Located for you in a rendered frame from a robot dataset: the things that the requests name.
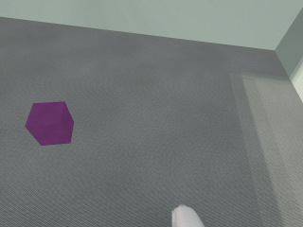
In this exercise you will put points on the right robot thigh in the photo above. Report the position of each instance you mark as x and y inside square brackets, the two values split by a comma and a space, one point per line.
[184, 216]

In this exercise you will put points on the carton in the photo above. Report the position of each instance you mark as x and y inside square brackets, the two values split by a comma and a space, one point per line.
[50, 123]

